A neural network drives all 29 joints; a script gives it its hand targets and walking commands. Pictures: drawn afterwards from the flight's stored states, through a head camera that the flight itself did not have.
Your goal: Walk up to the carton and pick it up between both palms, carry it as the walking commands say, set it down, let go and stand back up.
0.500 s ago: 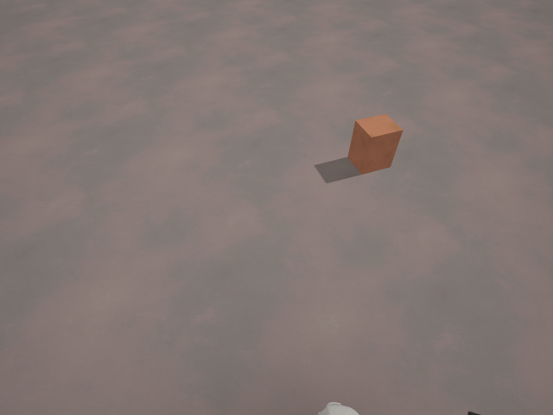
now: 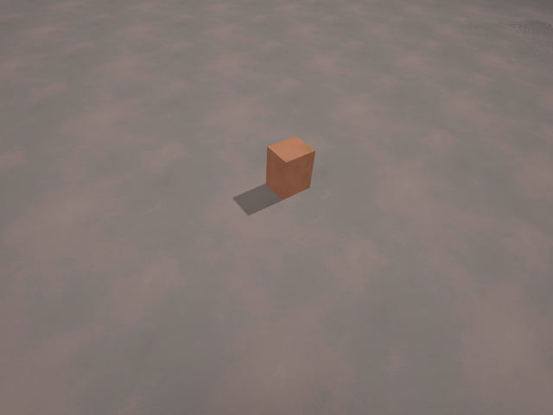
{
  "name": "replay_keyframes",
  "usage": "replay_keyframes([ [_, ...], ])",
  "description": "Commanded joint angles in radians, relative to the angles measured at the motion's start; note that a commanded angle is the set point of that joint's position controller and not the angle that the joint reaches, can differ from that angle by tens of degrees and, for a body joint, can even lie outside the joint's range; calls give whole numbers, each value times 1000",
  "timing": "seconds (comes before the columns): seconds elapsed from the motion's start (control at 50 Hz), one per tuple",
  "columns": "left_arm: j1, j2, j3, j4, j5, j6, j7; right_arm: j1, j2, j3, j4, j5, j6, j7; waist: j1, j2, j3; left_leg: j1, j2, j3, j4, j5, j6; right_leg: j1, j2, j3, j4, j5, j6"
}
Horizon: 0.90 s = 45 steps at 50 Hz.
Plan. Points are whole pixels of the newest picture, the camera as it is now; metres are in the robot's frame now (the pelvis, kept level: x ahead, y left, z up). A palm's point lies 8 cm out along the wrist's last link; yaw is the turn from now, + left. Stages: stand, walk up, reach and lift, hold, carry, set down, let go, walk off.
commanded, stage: walk up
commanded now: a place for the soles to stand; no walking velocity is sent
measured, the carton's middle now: (289, 168) +1.43 -0.15 -0.62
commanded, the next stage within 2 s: none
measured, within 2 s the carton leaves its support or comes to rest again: neither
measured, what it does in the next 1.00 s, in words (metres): walks ahead: right foot, then left foot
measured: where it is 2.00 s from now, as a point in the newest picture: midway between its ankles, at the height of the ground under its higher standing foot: (280, 282)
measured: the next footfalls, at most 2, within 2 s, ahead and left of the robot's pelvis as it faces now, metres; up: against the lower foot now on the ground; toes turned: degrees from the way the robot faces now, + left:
right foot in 0.32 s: +0.26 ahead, -0.18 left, +0.00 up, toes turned -12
left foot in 0.68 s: +0.48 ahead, +0.07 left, +0.00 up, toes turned -2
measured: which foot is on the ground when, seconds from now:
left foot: down 0.00-0.34, up 0.36-0.66, down 0.68-1.00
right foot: up 0.00-0.30, down 0.32-0.70, up 0.72-1.00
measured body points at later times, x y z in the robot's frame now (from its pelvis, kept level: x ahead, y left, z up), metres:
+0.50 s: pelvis +0.20 -0.05 +0.02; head +0.22 -0.07 +0.46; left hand +0.38 +0.23 -0.07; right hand +0.18 -0.37 -0.11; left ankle +0.21 +0.10 -0.66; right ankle +0.22 -0.17 -0.71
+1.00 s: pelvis +0.41 -0.05 +0.01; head +0.41 -0.06 +0.46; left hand +0.53 +0.25 -0.10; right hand +0.40 -0.38 -0.10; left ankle +0.44 +0.07 -0.71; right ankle +0.49 -0.19 -0.70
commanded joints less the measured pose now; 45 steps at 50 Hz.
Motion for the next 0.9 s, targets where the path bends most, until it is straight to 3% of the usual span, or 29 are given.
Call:
replay_keyframes([
  [0.0, -113, 246, 46, -115, 0, -61, 20, 17, -353, -79, -79, 29, -32, -30, -38, 104, 83, 295, 426, -725, -529, -620, 218, -504, -93, 70, 257, 90, 26],
  [0.06, -87, 236, 67, -64, -6, -55, -7, -4, -310, -61, -77, 13, -28, -24, -19, 198, 104, 176, 325, -416, -532, -434, 212, -361, -140, -14, 121, 147, 60],
  [0.1, -123, 216, 63, -70, -12, -48, -29, 6, -327, -65, -66, 5, -30, -21, -19, 201, 116, 143, 304, -286, -538, -362, 199, -277, -147, -46, -15, 168, 60],
  [0.2, -230, 177, 55, -78, -8, -36, -46, 11, -318, -57, -65, 24, -13, -11, -42, 197, 116, 152, 257, -113, -511, -259, 149, -101, -95, -154, -270, 257, 46],
  [0.26, -217, 157, 53, -59, -12, -42, -38, 28, -310, -57, -55, 27, 5, -12, -22, 172, 79, 178, 245, -51, -386, -19, 125, 48, -53, -208, -369, 295, 27],
  [0.28, -173, 174, 58, -45, -9, -45, -29, 32, -297, -50, -50, 29, 11, -13, 3, 131, 41, 155, 221, 2, -262, 105, 111, 175, -29, -216, -411, 264, 12],
  [0.3, -52, 211, 75, -15, -10, -50, -14, 45, -256, -36, -60, 31, 14, -15, 65, 28, -33, 71, 162, 60, -25, 203, 80, 386, -23, -165, -440, 209, -23],
  [0.32, 104, 323, 113, 7, -8, -58, 6, 46, -181, -9, -93, 40, 10, -14, 146, -211, -142, -161, 66, 96, 325, 46, 23, 600, -246, 185, -513, 37, -106],
  [0.34, 129, 399, 119, -13, -18, -61, 20, 41, -210, -4, -110, 42, 15, -19, 146, -226, -150, -356, -21, -33, 494, -282, 16, 630, -439, 589, -623, -104, -241],
  [0.36, 43, 350, 108, -31, -36, -59, 27, 15, -268, -18, -79, 45, 25, -29, 107, -57, -92, -331, 67, -149, 552, -248, 21, 525, -444, 518, -610, -92, -246],
  [0.4, -44, 301, 83, -78, -37, -60, 38, 20, -246, -21, -68, 45, 27, -25, 55, -58, 15, -305, 115, -175, 459, -167, 6, 360, -386, 311, -608, 86, -227],
  [0.44, -81, 275, 72, -95, -24, -70, 42, 74, -242, -27, -33, 32, 33, -11, 21, -106, 36, -184, 115, -149, 355, -114, -15, 211, -329, 166, -621, 146, -195],
  [0.48, -64, 273, 71, -115, -16, -78, 39, 58, -230, -30, -36, 25, 35, 6, 28, -137, 43, -168, 100, -111, 219, -114, -33, 176, -309, 98, -612, 177, -203],
  [0.52, -38, 290, 73, -118, -10, -87, 33, 9, -217, -32, -47, 17, 34, 19, 41, -131, 54, -143, 95, -96, 128, -86, -32, 146, -312, 97, -618, 121, -212],
  [0.58, -62, 296, 68, -132, -15, -89, 26, -49, -210, -37, -63, 17, 21, 30, 36, -130, 56, -47, 70, -57, 4, 33, -27, 88, -302, 59, -616, 59, -188],
  [0.62, -105, 290, 60, -137, -17, -85, 24, -15, -207, -45, -52, 17, 13, 32, -6, -115, 59, 91, 42, -24, -97, 107, -20, 2, -279, 7, -554, -5, -150],
  [0.64, -104, 273, 53, -138, -15, -81, 24, 9, -227, -51, -39, 14, 9, 29, -25, -65, 46, 178, 10, 1, -117, 70, -11, -35, -251, -25, -478, -7, -131],
  [0.66, -102, 237, 36, -139, -13, -82, 24, 76, -250, -63, -23, 13, 6, 21, -70, -4, 9, 325, -2, -12, -109, 17, 16, -128, -224, -65, -358, 39, -103],
  [0.68, -79, 166, 10, -155, -11, -84, 26, 202, -324, -84, 6, 11, -4, 6, -131, 249, -55, 511, 140, -280, -260, -245, 83, -277, -128, -165, 19, 137, -53],
  [0.7, -75, 153, 12, -164, -24, -83, 31, 231, -394, -98, -22, 14, -12, -7, -147, 342, -81, 576, 378, -734, -469, -480, 206, -467, -5, -175, 240, -16, -6],
  [0.72, -76, 238, 30, -132, -14, -78, 44, 179, -380, -94, -39, 41, -7, -8, -124, 186, -68, 503, 406, -762, -444, -433, 255, -440, -82, -43, 330, -5, 8],
  [0.74, -61, 248, 27, -116, -19, -77, 46, 126, -343, -83, -56, 44, -2, -15, -90, 140, -52, 455, 385, -655, -411, -361, 257, -453, -113, -36, 320, 12, 12],
  [0.78, -30, 238, 30, -76, -20, -78, 41, 47, -304, -63, -78, 42, 5, -21, -50, 160, 12, 300, 328, -464, -416, -241, 231, -377, -172, -33, 193, 47, 23],
  [0.8, -22, 231, 33, -59, -21, -77, 33, 26, -308, -58, -75, 32, 10, -22, -44, 178, 24, 227, 310, -390, -416, -185, 229, -304, -172, -54, 102, 26, 32],
  [0.84, -12, 219, 40, -52, -11, -65, 15, 17, -332, -59, -81, 21, 9, -14, -37, 245, 30, 133, 293, -319, -438, -266, 237, -210, -159, -103, 4, 35, 38],
  [0.88, -13, 224, 52, -41, -1, -59, 2, -16, -327, -54, -97, 28, 9, -6, -22, 237, 58, 53, 285, -300, -455, -365, 220, -139, -142, -131, -64, 122, 39],
])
